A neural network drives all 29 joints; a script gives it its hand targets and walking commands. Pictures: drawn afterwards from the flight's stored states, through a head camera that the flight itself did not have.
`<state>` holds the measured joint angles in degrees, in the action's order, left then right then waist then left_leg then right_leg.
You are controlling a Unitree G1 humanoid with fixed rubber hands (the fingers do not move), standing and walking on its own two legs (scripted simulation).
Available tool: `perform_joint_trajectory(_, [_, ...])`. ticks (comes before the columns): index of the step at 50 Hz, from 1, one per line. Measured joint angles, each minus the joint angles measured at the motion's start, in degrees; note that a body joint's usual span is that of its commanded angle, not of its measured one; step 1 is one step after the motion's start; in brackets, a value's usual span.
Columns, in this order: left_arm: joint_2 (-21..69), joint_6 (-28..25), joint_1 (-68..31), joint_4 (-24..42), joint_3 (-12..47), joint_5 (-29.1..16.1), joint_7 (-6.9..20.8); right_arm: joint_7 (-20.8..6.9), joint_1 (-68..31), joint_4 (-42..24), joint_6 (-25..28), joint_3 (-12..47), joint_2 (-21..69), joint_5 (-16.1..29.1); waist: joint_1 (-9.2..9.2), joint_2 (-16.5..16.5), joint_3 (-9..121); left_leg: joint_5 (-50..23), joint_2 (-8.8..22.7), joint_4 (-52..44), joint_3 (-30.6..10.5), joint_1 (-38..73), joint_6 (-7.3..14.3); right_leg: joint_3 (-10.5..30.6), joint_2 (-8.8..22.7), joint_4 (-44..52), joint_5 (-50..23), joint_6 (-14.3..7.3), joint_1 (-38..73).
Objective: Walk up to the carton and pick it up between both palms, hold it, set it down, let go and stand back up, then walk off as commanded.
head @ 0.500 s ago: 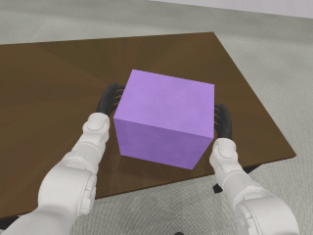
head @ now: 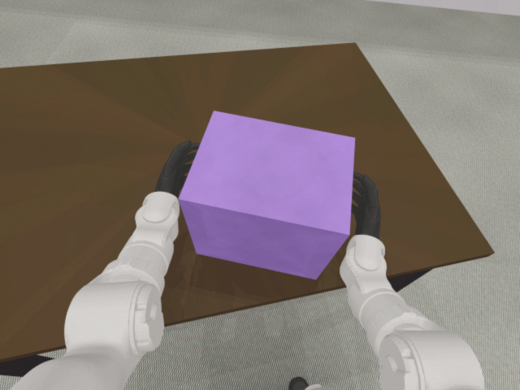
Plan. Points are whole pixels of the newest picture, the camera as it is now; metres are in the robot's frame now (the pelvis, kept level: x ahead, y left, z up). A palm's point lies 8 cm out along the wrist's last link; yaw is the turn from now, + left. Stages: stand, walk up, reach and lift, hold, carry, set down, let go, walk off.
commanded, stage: reach and lift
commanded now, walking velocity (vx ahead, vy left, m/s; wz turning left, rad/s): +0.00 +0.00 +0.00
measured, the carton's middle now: (268, 201) +0.42 -0.04 -0.01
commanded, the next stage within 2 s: none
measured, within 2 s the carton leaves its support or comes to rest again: leaves its support in 0.98 s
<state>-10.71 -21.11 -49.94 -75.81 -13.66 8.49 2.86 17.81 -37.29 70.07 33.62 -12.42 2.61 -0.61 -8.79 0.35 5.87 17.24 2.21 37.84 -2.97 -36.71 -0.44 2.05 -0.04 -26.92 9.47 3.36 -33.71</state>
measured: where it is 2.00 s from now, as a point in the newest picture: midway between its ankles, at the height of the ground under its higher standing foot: outside the picture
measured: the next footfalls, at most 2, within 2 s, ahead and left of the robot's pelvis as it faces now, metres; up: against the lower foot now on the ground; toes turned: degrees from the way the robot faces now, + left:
none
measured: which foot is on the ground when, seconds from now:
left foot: down 0.00-1.00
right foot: down 0.00-1.00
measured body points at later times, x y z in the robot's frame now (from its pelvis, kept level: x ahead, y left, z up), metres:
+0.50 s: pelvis +0.01 -0.01 +0.01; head +0.11 +0.02 +0.45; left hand +0.46 +0.12 +0.02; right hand +0.36 -0.19 +0.01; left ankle +0.00 +0.11 -0.72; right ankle +0.03 -0.17 -0.72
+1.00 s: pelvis -0.01 -0.02 +0.01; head +0.07 +0.01 +0.46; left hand +0.42 +0.12 +0.03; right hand +0.33 -0.19 +0.01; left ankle +0.00 +0.11 -0.72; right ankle +0.03 -0.17 -0.72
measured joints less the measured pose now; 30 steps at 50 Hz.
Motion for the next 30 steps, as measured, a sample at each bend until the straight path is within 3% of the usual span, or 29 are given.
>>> perform_joint_trajectory(6, [0.1,-1.1,-0.2,0.0,-5.3,4.7,1.6,-0.1,0.0,-0.2,1.2,-9.5,2.7,-9.7,0.22,-1.7,-0.7,-0.8,0.0,-1.7,0.0,1.2,-0.2,0.0,0.1,0.0,0.0,0.0,0.5])
perform_joint_trajectory(10, [0.0,-0.8,-0.3,0.0,-5.6,6.1,1.3,-0.8,0.0,-0.3,1.2,-12.7,3.4,-12.4,0.32,-1.8,-1.4,-0.8,0.0,-2.4,0.0,2.4,-0.4,-0.1,0.1,0.1,0.3,0.0,1.3])
perform_joint_trajectory(30, [1.0,-2.6,1.6,-0.1,-6.2,6.5,1.5,-0.1,2.6,-0.8,3.5,-12.8,4.1,-13.0,0.58,-1.7,-2.9,-1.4,0.1,-5.6,0.0,6.5,-0.6,-0.2,0.1,4.3,-0.7,-0.2,5.9])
